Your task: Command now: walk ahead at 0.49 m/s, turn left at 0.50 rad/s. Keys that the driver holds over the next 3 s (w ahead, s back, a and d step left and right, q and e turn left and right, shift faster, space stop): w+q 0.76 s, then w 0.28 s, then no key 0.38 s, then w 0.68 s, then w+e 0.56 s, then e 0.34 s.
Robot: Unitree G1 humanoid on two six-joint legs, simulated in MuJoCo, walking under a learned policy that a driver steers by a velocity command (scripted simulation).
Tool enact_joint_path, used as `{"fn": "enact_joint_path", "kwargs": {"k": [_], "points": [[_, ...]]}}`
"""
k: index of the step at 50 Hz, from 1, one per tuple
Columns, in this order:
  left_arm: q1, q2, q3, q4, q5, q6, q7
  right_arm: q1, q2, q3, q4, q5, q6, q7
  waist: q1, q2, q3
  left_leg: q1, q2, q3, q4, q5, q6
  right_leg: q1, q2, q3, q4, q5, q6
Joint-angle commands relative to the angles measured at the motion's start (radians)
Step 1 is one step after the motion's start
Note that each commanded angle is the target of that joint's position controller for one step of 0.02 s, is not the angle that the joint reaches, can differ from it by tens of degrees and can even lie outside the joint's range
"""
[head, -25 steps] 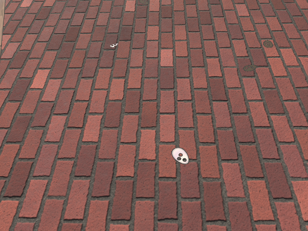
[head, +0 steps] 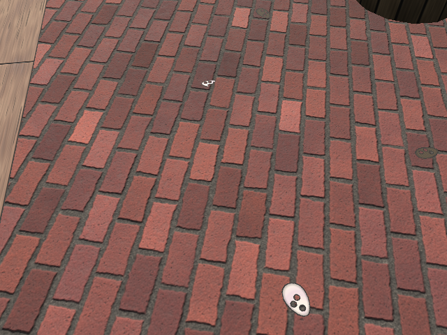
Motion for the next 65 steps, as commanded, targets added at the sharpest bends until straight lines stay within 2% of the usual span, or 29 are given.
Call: {"fn": "enact_joint_path", "kwargs": {"k": [1, 5, 10, 12, 14, 15, 16, 17, 18, 19, 20, 22, 23, 26, 32, 36, 39, 41, 42, 43, 44, 45, 47, 49, 52, 54, 56, 61, 65], "points": [[-0.036, 0.071, 0.013, -0.072, -0.002, 0.017, -0.005, 0.039, -0.125, -0.02, -0.065, 0.005, -0.014, -0.001, 0.007, 0.044, 0.023, -0.036, 0.269, -0.285, -0.174, 0.203, 0.105, -0.047, 0.009, -0.039, -0.125, 0.128, 0.037], [-0.163, 0.076, 0.008, -0.129, -0.007, 0.019, -0.015, 0.124, -0.132, -0.022, -0.072, 0.002, -0.007, -0.004, -0.049, 0.069, 0.0, 0.099, 0.26, -0.3, -0.122, 0.32, 0.061, -0.104, 0.039, -0.037, -0.242, 0.223, 0.041], [-0.296, 0.082, -0.007, -0.207, -0.017, 0.005, -0.021, 0.177, -0.148, -0.026, -0.089, -0.015, 0.001, -0.017, -0.085, 0.098, 0.007, 0.228, 0.276, -0.347, -0.034, 0.46, 0.075, -0.109, 0.089, -0.043, -0.382, 0.174, 0.023], [-0.257, 0.102, -0.005, -0.216, -0.022, -0.006, -0.019, 0.144, -0.166, -0.032, -0.107, -0.016, 0.001, -0.026, -0.05, 0.113, -0.002, 0.216, 0.283, -0.364, 0.011, 0.518, 0.049, 0.008, 0.107, -0.032, -0.466, 0.145, 0.001], [-0.068, 0.15, 0.014, -0.167, -0.027, -0.019, -0.003, 0.079, -0.196, -0.039, -0.131, -0.014, -0.007, -0.019, 0.04, 0.108, -0.088, 0.139, 0.244, -0.343, 0.172, 0.701, 0.001, 0.313, 0.158, -0.051, -0.538, 0.095, -0.036], [0.083, 0.185, 0.027, -0.135, -0.02, -0.032, 0.011, 0.05, -0.196, -0.04, -0.142, -0.003, -0.017, -0.008, 0.12, 0.068, -0.176, 0.052, 0.192, -0.304, 0.359, 0.647, -0.022, 0.538, 0.107, -0.016, -0.583, 0.14, -0.069], [0.254, 0.265, 0.046, -0.129, 0.008, -0.036, 0.031, 0.052, -0.127, -0.022, -0.186, 0.012, -0.027, -0.001, 0.171, -0.035, -0.34, -0.097, 0.137, -0.241, 0.632, 0.304, -0.035, 0.79, -0.143, 0.217, -0.581, -0.038, -0.115], [0.221, 0.332, 0.061, -0.135, 0.023, -0.023, 0.026, 0.184, -0.064, -0.013, -0.209, 0.048, -0.018, -0.005, 0.079, -0.285, -0.428, -0.39, -0.004, -0.136, 0.881, -0.407, -0.06, 0.958, -0.374, 0.669, -0.687, -0.043, -0.232], [0.163, 0.239, 0.052, -0.145, 0.004, -0.008, 0.019, 0.166, -0.151, -0.022, -0.182, 0.006, 0.0, -0.016, 0.053, -0.138, -0.326, -0.47, 0.102, -0.129, 0.971, -0.326, -0.051, 0.842, -0.34, 0.687, -0.702, -0.157, -0.231], [0.098, 0.146, 0.029, -0.155, -0.006, -0.008, 0.016, 0.085, -0.15, -0.024, -0.185, -0.008, 0.006, -0.007, 0.05, -0.032, -0.176, -0.472, 0.137, -0.114, 0.948, -0.223, -0.059, 0.691, -0.282, 0.504, -0.725, -0.124, -0.204], [0.077, 0.112, 0.019, -0.146, -0.003, -0.011, 0.012, 0.037, -0.127, -0.02, -0.194, -0.012, 0.009, 0.001, 0.043, 0.008, -0.098, -0.457, 0.166, -0.104, 0.909, -0.173, -0.067, 0.589, -0.23, 0.362, -0.753, -0.003, -0.18], [0.104, 0.108, 0.015, -0.118, -0.009, -0.021, 0.015, 0.021, -0.11, -0.02, -0.208, -0.031, 0.031, 0.024, 0.02, -0.058, -0.057, -0.417, 0.199, -0.087, 0.864, -0.146, -0.079, 0.492, -0.164, 0.191, -0.797, 0.129, -0.144], [0.124, 0.115, 0.017, -0.105, -0.015, -0.033, 0.011, 0.016, -0.102, -0.019, -0.217, -0.03, 0.042, 0.031, 0.014, -0.089, -0.059, -0.411, 0.201, -0.077, 0.859, -0.142, -0.082, 0.478, -0.165, 0.156, -0.801, 0.211, -0.151], [0.161, 0.123, 0.023, -0.084, -0.029, -0.054, 0.003, -0.072, -0.09, -0.013, -0.26, -0.032, 0.059, 0.049, 0.012, -0.08, -0.049, -0.497, 0.219, -0.06, 0.831, -0.076, -0.091, 0.501, -0.162, 0.044, -0.835, 0.324, -0.158], [0.212, 0.14, 0.027, -0.057, -0.026, -0.05, 0.003, -0.293, -0.066, 0.013, -0.349, -0.027, 0.051, 0.078, 0.045, -0.07, 0.004, -0.499, 0.224, 0.017, 0.517, 0.154, -0.098, 0.504, -0.118, -0.154, -0.863, 0.373, -0.134], [0.275, 0.181, 0.037, -0.033, -0.027, -0.038, 0.015, -0.398, -0.075, 0.02, -0.395, -0.034, 0.05, 0.088, 0.073, -0.066, 0.032, -0.45, 0.209, 0.087, 0.348, 0.111, -0.061, 0.597, -0.156, -0.209, -0.84, 0.446, -0.12], [0.314, 0.215, 0.042, -0.011, -0.025, -0.014, 0.024, -0.375, -0.095, 0.011, -0.4, -0.046, 0.051, 0.076, 0.055, -0.084, -0.009, -0.342, 0.131, 0.138, 0.283, -0.044, -0.009, 0.684, -0.172, -0.258, -0.675, 0.818, -0.106], [0.316, 0.23, 0.039, -0.007, -0.027, 0.005, 0.025, -0.154, -0.125, -0.009, -0.334, -0.056, 0.037, 0.059, -0.044, -0.066, -0.134, -0.06, 0.058, 0.132, 0.183, -0.053, 0.042, 0.634, -0.159, -0.289, -0.363, 0.896, -0.093], [0.311, 0.203, 0.028, -0.032, -0.027, 0.006, 0.022, 0.012, -0.181, -0.03, -0.285, -0.068, 0.029, 0.042, -0.112, 0.011, -0.244, 0.212, 0.167, -0.023, 0.147, -0.098, 0.084, 0.439, -0.133, -0.295, -0.102, 0.617, -0.071], [0.373, 0.07, -0.005, -0.104, -0.04, 0.001, -0.004, 0.009, -0.29, -0.05, -0.295, -0.06, 0.027, 0.027, -0.038, 0.27, -0.356, 0.553, 0.515, -0.552, 0.099, -0.093, 0.214, -0.012, 0.032, -0.273, 0.258, -0.315, -0.014], [0.264, 0.175, 0.022, -0.113, -0.031, 0.002, -0.001, 0.084, -0.285, -0.053, -0.306, -0.03, 0.041, 0.011, -0.108, 0.121, -0.399, 0.522, 0.555, -0.716, -0.013, -0.023, 0.232, -0.093, 0.085, -0.088, 0.383, -0.308, -0.013], [0.173, 0.169, 0.021, -0.14, -0.043, -0.004, -0.004, 0.019, -0.258, -0.046, -0.282, -0.021, 0.042, 0.0, -0.081, 0.078, -0.244, 0.42, 0.509, -0.508, -0.014, 0.105, 0.2, -0.155, 0.029, -0.048, 0.369, -0.186, -0.026], [0.192, 0.141, 0.011, -0.112, -0.032, -0.009, -0.006, -0.068, -0.164, -0.017, -0.268, -0.013, 0.022, 0.001, 0.006, 0.021, -0.1, 0.171, 0.407, -0.307, -0.049, 0.327, 0.117, -0.04, -0.024, -0.035, 0.195, -0.107, -0.032], [0.273, 0.128, 0.009, -0.077, -0.008, 0.028, -0.013, -0.104, -0.125, 0.0, -0.262, -0.006, 0.004, 0.006, 0.061, 0.058, -0.094, 0.046, 0.36, -0.227, -0.112, 0.339, 0.096, 0.088, -0.03, -0.037, 0.129, -0.093, -0.02], [0.227, 0.112, 0.012, -0.084, -0.005, 0.045, -0.028, -0.062, -0.147, -0.004, -0.228, 0.001, -0.017, 0.01, 0.066, 0.053, -0.047, 0.02, 0.324, -0.168, -0.174, 0.318, 0.095, 0.046, -0.024, -0.058, 0.047, -0.017, -0.004], [0.156, 0.108, 0.013, -0.101, -0.006, 0.046, -0.027, -0.029, -0.149, -0.002, -0.206, 0.001, -0.019, 0.009, 0.054, 0.043, -0.001, 0.028, 0.318, -0.129, -0.173, 0.495, 0.081, -0.004, -0.021, -0.068, -0.027, 0.053, 0.011], [0.121, 0.094, 0.008, -0.108, -0.01, 0.045, -0.022, -0.006, -0.145, 0.003, -0.19, 0.002, -0.018, 0.007, 0.049, 0.051, -0.008, 0.052, 0.302, -0.074, -0.132, 0.697, 0.048, 0.004, -0.002, -0.08, -0.109, 0.105, 0.016], [0.022, 0.076, -0.006, -0.122, -0.021, 0.04, -0.009, 0.054, -0.13, 0.018, -0.141, -0.004, -0.009, -0.007, 0.003, 0.096, -0.02, 0.123, 0.285, -0.025, -0.066, 0.804, -0.003, 0.076, 0.062, -0.117, -0.316, 0.21, -0.016], [0.099, 0.102, -0.001, -0.085, -0.013, 0.022, 0.009, 0.039, -0.141, 0.02, -0.117, -0.011, -0.002, -0.023, 0.034, 0.11, -0.041, 0.189, 0.316, -0.064, 0.078, 0.919, -0.008, 0.203, 0.121, -0.114, -0.438, 0.112, -0.069]]}}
